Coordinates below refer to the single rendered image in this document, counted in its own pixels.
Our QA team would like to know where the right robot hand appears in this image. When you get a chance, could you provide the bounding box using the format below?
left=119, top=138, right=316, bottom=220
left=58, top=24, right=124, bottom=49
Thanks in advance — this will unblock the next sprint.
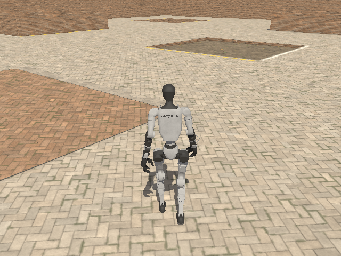
left=186, top=146, right=197, bottom=157

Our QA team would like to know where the right robot forearm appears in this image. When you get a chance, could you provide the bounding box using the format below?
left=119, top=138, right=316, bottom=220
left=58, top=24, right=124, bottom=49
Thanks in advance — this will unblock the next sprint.
left=188, top=128, right=197, bottom=148

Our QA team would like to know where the robot left shin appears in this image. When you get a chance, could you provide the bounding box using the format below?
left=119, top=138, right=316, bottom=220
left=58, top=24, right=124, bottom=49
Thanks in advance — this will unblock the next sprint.
left=156, top=173, right=165, bottom=206

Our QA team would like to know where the right robot upper arm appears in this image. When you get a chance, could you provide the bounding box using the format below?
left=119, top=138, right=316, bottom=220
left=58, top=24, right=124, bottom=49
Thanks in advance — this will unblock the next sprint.
left=181, top=107, right=194, bottom=135

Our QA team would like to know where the left robot hand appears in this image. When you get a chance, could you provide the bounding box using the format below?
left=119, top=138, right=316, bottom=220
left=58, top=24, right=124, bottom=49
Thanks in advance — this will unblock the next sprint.
left=141, top=158, right=154, bottom=173

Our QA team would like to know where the left robot foot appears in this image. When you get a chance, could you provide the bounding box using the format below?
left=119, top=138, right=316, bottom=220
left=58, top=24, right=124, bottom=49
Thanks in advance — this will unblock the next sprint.
left=159, top=201, right=166, bottom=213

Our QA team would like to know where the left robot upper arm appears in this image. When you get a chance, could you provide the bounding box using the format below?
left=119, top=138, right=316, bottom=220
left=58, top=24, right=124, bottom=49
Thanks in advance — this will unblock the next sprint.
left=147, top=108, right=158, bottom=138

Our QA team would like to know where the left robot forearm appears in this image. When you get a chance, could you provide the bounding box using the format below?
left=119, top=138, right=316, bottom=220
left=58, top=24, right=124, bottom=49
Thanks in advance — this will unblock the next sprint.
left=142, top=131, right=152, bottom=159

